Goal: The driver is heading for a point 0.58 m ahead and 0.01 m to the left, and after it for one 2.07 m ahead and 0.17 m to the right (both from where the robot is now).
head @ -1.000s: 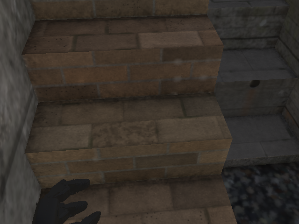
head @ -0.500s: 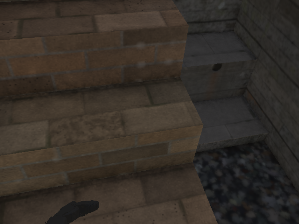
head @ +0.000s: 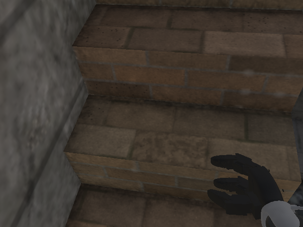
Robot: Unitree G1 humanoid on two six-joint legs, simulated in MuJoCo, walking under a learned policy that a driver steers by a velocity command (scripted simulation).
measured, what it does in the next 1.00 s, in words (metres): climbs: right foot, then left foot 0.21 m higher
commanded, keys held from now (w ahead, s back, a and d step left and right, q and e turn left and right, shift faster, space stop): w+q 0.16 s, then w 0.44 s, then w+e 0.40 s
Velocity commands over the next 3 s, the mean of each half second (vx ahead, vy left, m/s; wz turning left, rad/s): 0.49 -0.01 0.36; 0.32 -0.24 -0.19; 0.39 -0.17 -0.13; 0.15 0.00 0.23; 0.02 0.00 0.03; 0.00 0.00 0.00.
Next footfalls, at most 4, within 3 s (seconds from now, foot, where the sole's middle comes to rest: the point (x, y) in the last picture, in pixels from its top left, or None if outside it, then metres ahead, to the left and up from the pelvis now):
0.28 right None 0.11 -0.10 -0.64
0.54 left None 0.26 0.19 -0.44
0.90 right None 0.35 -0.14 -0.44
1.26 left None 0.35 0.02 -0.44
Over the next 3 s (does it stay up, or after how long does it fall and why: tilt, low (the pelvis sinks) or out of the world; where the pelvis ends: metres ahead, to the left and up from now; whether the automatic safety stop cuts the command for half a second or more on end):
stays up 0.55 -0.10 0.55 its command is cut before an obstacle after 0.5 s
